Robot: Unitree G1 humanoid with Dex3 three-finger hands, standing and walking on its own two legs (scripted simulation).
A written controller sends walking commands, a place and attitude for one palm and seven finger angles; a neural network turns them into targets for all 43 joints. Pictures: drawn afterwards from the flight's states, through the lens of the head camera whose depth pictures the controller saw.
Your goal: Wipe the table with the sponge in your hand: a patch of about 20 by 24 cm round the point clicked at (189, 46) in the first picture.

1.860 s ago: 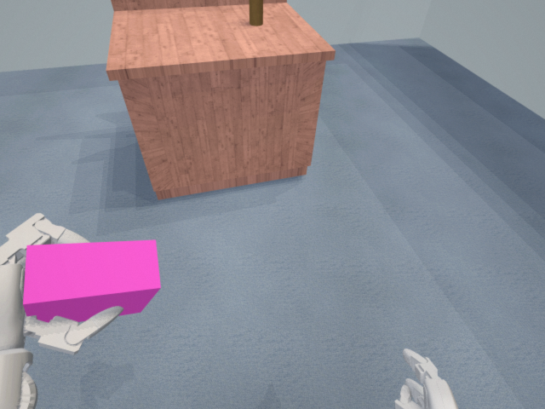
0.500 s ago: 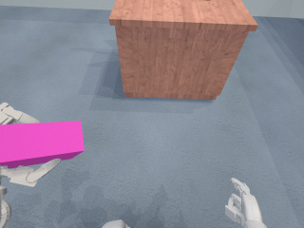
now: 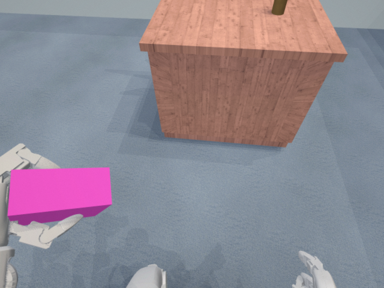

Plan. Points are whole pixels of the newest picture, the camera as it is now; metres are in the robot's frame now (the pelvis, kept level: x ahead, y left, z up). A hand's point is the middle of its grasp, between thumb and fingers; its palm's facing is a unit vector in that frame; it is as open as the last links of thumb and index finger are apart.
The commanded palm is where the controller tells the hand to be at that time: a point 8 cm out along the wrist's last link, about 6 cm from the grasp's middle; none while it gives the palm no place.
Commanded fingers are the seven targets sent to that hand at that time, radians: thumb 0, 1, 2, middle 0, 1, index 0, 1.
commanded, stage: walk to a spot facing it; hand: left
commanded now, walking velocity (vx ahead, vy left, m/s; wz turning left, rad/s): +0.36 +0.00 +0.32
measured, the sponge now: (75, 196) +0.23 +0.19 +0.14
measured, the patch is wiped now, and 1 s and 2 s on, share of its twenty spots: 0.00 0.00 0.00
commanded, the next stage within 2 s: none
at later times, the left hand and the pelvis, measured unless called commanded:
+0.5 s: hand (64, 136) +0.32 +0.23 +0.18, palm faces +0.52 -0.71 -0.48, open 9.9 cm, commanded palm +0.27 +0.26 +0.18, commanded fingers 0.00 0.10 1.30 -1.20 -1.60 -1.20 -1.60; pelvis +0.15 -0.04 -0.01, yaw +7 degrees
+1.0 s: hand (56, 98) +0.41 +0.28 +0.18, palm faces +0.64 -0.63 -0.45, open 9.9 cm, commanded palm +0.33 +0.29 +0.18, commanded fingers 0.00 0.10 1.30 -1.20 -1.60 -1.20 -1.60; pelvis +0.28 -0.03 -0.01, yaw +21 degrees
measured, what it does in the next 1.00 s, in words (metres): walks ahead, turning left: left foot, then right foot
